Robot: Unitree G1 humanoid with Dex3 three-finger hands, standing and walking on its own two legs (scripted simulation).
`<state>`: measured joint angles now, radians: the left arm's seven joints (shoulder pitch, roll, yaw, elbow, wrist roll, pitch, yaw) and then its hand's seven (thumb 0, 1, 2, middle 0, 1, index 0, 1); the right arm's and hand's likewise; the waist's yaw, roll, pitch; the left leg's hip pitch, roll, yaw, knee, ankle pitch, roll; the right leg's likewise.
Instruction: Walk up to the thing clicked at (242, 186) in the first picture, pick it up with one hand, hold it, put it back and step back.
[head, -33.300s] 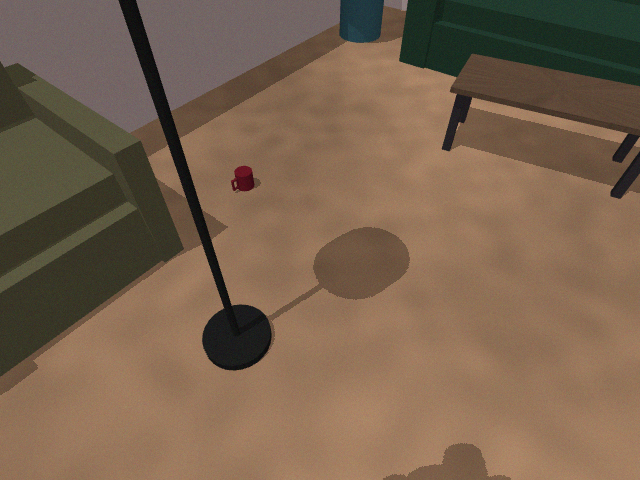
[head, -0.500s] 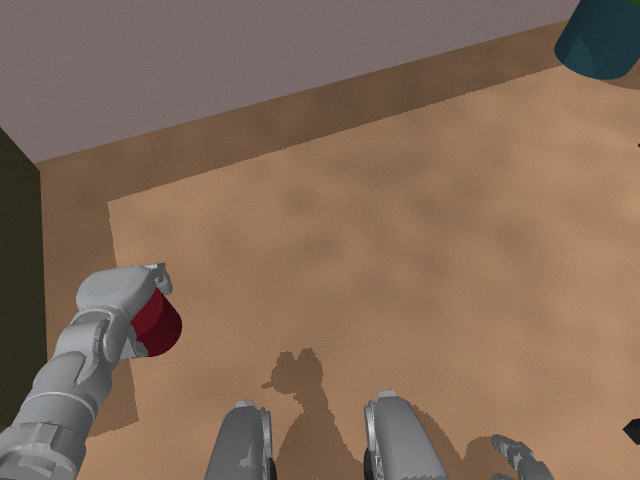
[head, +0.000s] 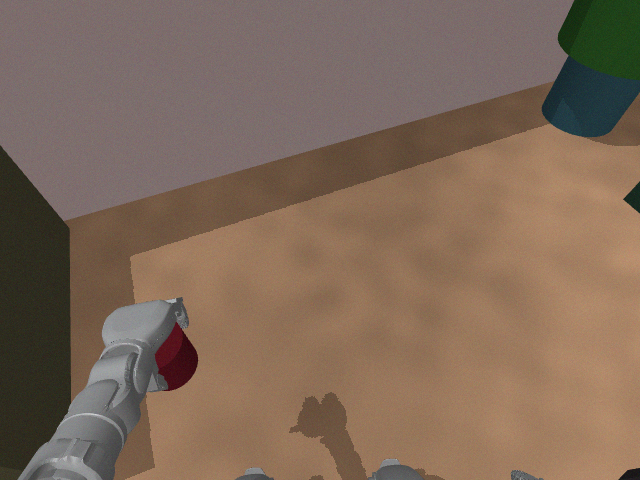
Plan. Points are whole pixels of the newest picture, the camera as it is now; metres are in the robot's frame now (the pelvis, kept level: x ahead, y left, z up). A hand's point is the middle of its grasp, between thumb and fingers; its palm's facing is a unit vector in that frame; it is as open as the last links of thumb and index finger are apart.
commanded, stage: lift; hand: left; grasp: from above
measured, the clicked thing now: (151, 358) +0.33 +0.25 -0.12
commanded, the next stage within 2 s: hold in 0.06 s
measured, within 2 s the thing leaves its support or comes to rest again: neither
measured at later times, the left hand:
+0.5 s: hand (137, 332) +0.33 +0.24 -0.03, palm faces -0.47 -0.07 -0.88, open 10.7 cm
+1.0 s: hand (140, 340) +0.31 +0.22 +0.00, palm faces -0.46 -0.06 -0.88, open 10.7 cm
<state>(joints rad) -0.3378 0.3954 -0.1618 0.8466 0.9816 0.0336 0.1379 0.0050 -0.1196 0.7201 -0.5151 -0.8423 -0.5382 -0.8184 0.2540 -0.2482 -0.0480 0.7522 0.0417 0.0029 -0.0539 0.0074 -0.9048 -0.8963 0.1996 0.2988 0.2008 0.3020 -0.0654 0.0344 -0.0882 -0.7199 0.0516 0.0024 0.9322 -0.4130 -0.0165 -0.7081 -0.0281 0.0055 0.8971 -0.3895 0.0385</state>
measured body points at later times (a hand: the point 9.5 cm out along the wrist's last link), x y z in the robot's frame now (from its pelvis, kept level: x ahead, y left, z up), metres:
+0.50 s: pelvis +0.03 +0.01 +0.03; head +0.06 +0.00 +0.48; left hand +0.35 +0.24 +0.02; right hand +0.13 -0.26 -0.09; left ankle +0.03 +0.13 -0.69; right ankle +0.03 -0.15 -0.69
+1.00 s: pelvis +0.02 +0.00 +0.04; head +0.03 -0.02 +0.49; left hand +0.33 +0.22 +0.05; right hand +0.14 -0.27 -0.08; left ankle +0.03 +0.13 -0.69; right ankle +0.03 -0.15 -0.69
